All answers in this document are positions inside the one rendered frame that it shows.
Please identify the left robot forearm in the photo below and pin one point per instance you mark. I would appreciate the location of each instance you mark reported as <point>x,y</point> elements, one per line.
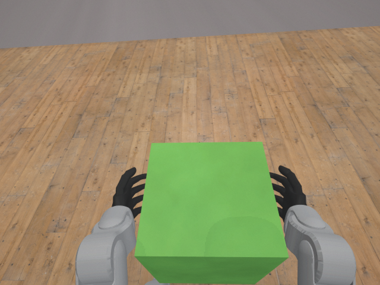
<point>101,257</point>

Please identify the robot right hand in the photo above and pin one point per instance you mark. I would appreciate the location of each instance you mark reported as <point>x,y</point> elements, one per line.
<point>292,190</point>

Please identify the carton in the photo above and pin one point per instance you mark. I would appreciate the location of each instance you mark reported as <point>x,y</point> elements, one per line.
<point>209,214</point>

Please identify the robot left hand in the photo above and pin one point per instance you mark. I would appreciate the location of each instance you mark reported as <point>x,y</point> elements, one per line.
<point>125,192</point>

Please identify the right robot forearm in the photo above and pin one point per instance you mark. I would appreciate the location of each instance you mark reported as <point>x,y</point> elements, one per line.
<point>323,258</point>

